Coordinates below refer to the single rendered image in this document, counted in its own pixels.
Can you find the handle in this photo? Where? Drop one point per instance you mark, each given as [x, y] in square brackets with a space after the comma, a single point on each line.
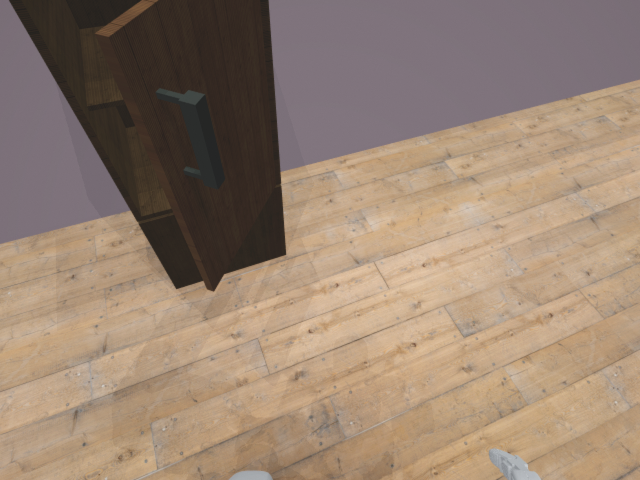
[198, 122]

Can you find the cupboard door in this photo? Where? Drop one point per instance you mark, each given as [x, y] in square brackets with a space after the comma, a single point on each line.
[213, 47]

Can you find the robot right hand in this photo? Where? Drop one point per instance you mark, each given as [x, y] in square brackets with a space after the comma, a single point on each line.
[512, 467]

